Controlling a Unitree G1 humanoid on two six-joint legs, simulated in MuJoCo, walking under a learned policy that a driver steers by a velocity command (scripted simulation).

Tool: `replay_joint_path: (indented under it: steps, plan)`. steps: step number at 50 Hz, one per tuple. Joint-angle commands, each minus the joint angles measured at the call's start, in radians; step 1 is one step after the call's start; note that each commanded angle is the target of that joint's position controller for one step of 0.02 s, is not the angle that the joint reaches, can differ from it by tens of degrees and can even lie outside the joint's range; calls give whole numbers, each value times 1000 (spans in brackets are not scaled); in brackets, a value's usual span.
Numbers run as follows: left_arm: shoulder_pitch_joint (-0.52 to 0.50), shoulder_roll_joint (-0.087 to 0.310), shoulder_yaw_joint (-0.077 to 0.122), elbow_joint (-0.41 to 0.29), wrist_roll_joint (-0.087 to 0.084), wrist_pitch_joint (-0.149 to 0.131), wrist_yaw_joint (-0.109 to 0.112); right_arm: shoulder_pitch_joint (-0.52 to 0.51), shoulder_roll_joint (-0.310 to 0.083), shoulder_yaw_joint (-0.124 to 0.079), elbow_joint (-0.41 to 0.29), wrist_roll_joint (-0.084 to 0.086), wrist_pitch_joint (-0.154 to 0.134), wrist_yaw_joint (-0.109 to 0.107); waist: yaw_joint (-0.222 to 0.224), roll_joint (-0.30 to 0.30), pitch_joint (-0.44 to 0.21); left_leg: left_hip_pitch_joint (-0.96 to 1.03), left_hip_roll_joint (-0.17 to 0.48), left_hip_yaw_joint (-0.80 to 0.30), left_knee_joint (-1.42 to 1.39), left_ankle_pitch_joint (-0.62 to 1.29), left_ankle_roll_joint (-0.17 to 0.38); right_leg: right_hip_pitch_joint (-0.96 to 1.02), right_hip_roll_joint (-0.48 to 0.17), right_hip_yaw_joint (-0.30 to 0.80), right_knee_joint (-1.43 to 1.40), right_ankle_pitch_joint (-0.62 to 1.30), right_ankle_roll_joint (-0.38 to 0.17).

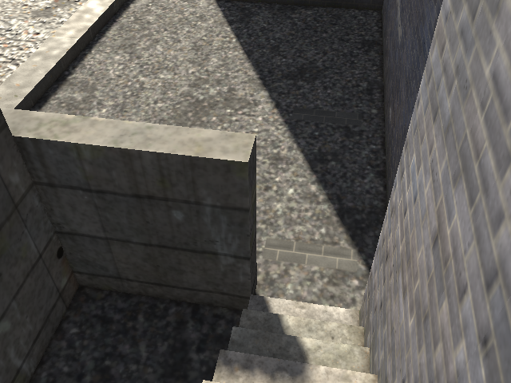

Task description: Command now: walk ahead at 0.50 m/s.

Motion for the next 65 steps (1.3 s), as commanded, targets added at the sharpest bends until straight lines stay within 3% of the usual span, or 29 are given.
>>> replay_joint_path:
  steps: [1, 5, 7, 9, 10, 13, 15, 16, 18, 24, 25, 26, 27, 28, 29, 30, 31, 35, 37, 40, 43, 51, 55, 57, 59, 61, 62, 63, 65]
  plan:
    - [13, 196, 35, -101, -30, 39, -24, -27, -113, -30, -15, -7, 14, -2, -37, -129, 200, 259, -50, 75, -87, -2, -8, -302, -226, 362, -238, 366, -87]
    - [0, 210, 51, -114, -39, 51, -10, -128, -126, -34, -36, 45, 13, -21, 62, -57, 228, 175, -22, 24, -543, -283, -15, 66, -229, 526, -105, 511, -104]
    - [-120, 187, 44, -87, 30, 66, -76, 331, -149, -50, 104, 37, 3, -12, -124, -55, 101, 751, 4, 21, -564, -77, 9, -127, -210, 500, 245, 760, -111]
    - [-52, 190, 60, -35, 15, 53, -162, 757, -225, -109, 196, 24, 6, -7, -260, 258, -186, 1534, 180, -101, -193, 592, 289, -723, 80, 207, 1151, -111, 79]
    - [-60, 162, 54, -135, -18, 41, -158, 610, -327, -147, 148, -5, 15, 3, -162, 108, -189, 1561, 282, -240, -142, 733, 369, -947, 33, 198, 1167, -74, 84]
    - [-165, 183, 75, -59, -141, 115, 122, 313, -69, -77, 35, 87, 76, -20, -65, -162, 31, 828, 324, -248, -378, -316, 304, -775, -101, 205, 844, 121, 95]
    - [-265, 53, 57, -49, -140, 150, 118, 302, -41, -39, 47, 72, 53, -50, -15, -138, 225, 358, 201, -172, -396, -490, 169, -622, -112, 202, 576, 522, 124]
    - [17, 17, 9, -17, 15, 121, -64, 441, -76, -36, 129, -22, 6, -61, -22, 25, 365, 192, 99, -156, -436, -549, 186, -667, -158, 193, 546, 826, 57]
    - [-91, 29, 13, -47, 33, 85, -167, 488, -106, -21, 226, -27, -55, -73, -41, 30, 285, 214, 116, -201, -348, -621, 232, -720, -199, 217, 497, 1025, 25]
    - [-335, 152, 24, -111, 74, 96, -133, 395, -103, 42, 199, -6, -92, -105, -66, 11, 142, 127, 40, -118, -166, -786, 230, -287, -199, 175, -41, 1391, 73]
    - [-431, 115, 55, -60, -112, 98, 21, 368, -159, -39, 158, 153, -38, -65, -84, -220, 75, 341, 71, -175, -191, -676, 135, -182, -176, 75, -272, 1368, 91]
    - [-479, 120, 40, -63, -130, 100, 63, 371, -157, -40, 145, 149, -10, -64, -132, -129, 113, 338, 30, -152, -142, -714, 128, -113, -194, 70, -385, 1353, 115]
    - [-339, 149, -9, -100, 121, 96, -77, 410, -118, 31, 161, -19, -47, -71, -55, 176, 273, 131, 70, -185, -20, -824, 201, -125, -222, 164, -120, 1207, 109]
    - [-512, 165, 62, -34, -107, 104, 46, 453, -81, -47, 158, 98, 2, -76, -198, -75, 203, 541, -5, -44, -29, -662, 124, -220, -185, 46, -574, 1294, 122]
    - [-592, 172, 48, -72, -148, 89, 67, 501, -88, -43, 167, 82, 31, -80, -278, -57, 238, 538, -9, -82, 44, -618, 138, -146, -210, 65, -640, 1319, 140]
    - [-356, 165, 3, -103, 130, 92, -74, 478, -133, 5, 150, -9, -9, -68, -98, 173, 275, 277, 79, -277, 195, -629, 201, 21, -194, 98, -343, 1003, 123]
    - [-252, 215, 46, -74, 148, 81, -113, 404, -169, -35, 114, 33, -27, -65, -65, -44, 217, 360, 32, -175, 303, -645, 189, 73, -144, 25, -545, 790, 102]
    - [154, 349, 107, 22, 64, 41, -78, 631, -116, -63, 198, 30, 11, 42, -7, -385, -26, -249, -187, -61, 1329, -1092, 50, 989, -333, 164, -410, 1686, -121]
    - [135, 415, 135, 18, 58, 48, -86, 258, -61, -22, -77, 70, -14, 52, 37, -177, -68, -692, -109, -11, 1288, -1095, -16, 1038, -615, 609, -517, 1288, -332]
    - [-187, 15, 6, -42, 48, 22, -62, 193, -41, 14, -58, 27, -18, -18, -147, 105, 240, -487, 134, -147, 638, -478, 13, 175, -452, 331, -606, 834, -172]
    - [-259, 217, 50, -126, -5, -50, -10, 278, -48, -13, 26, -20, 0, 42, -210, -112, 160, 508, -30, 110, 503, -40, -50, -705, -179, 65, -531, 766, -77]
    - [87, 202, 47, -138, -73, 45, 7, -120, -132, -39, -51, 36, -5, 2, 47, -62, 232, 53, -33, -26, -433, -113, -19, 51, -244, 446, -98, 600, 21]
    - [-86, 240, 52, -207, -52, 57, -59, 319, -222, -85, 113, 82, -19, -12, -107, 33, 84, 844, -63, 150, -617, 62, 9, -177, -144, 401, 294, 1192, 70]
    - [-15, 202, 54, -177, -27, 41, -150, 640, -267, -127, 140, 41, -13, -1, -214, 265, -319, 1744, 336, -158, -79, 969, 414, -901, -8, 134, 1272, -314, 249]
    - [-159, 157, 31, -321, -65, 75, -94, 431, -275, -149, 59, -30, 4, -18, -200, -106, -114, 1369, 416, -321, -195, 570, 414, -1081, -111, 237, 1066, -137, 199]
    - [72, 107, 11, -173, -77, 115, -117, 49, -224, -89, -41, 30, 30, -5, 52, -203, 148, 365, 170, -35, -435, -67, 224, -526, -164, 167, 745, 299, 179]
    - [-149, 107, 50, -122, -174, 157, 66, 160, -46, -25, -10, 49, 43, -23, -21, -208, 4, 356, 282, -153, -374, 146, 239, -358, -54, 141, 810, 380, 204]
    - [177, 106, 6, -122, -47, 136, -93, 200, -179, -69, -6, 5, -2, -37, 47, -4, 262, 27, 96, 16, -457, -175, 229, -365, -155, 133, 706, 620, 193]
    - [33, 122, 22, -121, -37, 125, -153, 15, -211, -51, -29, 52, -46, -52, 44, -75, 165, -129, 26, -1, -411, -523, 176, -163, -187, 104, 554, 906, 215]
Velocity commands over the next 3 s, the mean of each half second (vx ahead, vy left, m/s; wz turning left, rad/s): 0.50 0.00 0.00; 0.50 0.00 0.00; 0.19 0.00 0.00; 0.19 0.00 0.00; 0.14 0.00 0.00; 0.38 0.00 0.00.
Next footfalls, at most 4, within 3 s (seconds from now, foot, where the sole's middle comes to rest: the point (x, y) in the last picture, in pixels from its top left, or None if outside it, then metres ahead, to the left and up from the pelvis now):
0.16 left None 0.21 0.11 -0.89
0.68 right None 0.42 -0.10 -1.09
1.12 left None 0.68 0.04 -1.30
1.42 right None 0.67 -0.20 -1.30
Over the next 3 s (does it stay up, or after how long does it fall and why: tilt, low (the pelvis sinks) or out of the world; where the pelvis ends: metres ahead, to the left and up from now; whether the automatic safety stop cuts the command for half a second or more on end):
stays up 0.77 -0.05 -0.60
